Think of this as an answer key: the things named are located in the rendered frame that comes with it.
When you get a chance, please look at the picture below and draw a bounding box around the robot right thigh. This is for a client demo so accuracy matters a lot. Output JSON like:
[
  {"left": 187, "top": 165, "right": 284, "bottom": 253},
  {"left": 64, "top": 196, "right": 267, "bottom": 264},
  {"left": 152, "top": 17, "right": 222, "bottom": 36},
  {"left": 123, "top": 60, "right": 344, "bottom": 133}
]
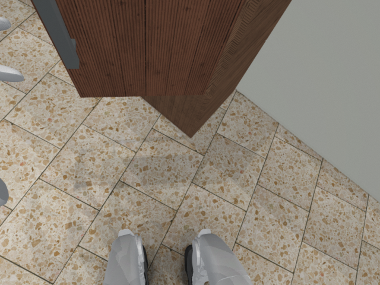
[{"left": 192, "top": 233, "right": 253, "bottom": 285}]

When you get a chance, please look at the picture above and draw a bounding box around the handle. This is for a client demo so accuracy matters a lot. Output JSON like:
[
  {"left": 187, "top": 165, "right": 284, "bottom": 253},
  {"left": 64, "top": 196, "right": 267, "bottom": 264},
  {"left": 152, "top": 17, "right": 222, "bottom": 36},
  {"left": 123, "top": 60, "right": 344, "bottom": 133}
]
[{"left": 33, "top": 0, "right": 80, "bottom": 69}]

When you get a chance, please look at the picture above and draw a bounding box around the robot left hand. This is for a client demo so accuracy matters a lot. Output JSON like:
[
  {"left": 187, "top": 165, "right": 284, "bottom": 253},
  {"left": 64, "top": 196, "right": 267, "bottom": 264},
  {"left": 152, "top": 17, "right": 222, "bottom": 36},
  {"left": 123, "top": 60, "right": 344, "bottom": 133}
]
[{"left": 0, "top": 17, "right": 24, "bottom": 82}]

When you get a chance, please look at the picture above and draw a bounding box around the right robot shin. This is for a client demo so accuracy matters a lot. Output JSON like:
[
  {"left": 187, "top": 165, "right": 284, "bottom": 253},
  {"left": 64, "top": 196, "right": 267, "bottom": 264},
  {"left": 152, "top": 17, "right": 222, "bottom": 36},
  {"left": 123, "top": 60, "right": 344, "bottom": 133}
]
[{"left": 192, "top": 229, "right": 211, "bottom": 285}]

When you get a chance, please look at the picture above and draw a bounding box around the cupboard door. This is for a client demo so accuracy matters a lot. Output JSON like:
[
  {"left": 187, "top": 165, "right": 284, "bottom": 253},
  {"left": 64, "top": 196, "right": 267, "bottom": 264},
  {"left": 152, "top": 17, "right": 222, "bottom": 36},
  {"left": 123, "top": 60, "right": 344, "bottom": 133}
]
[{"left": 31, "top": 0, "right": 245, "bottom": 98}]

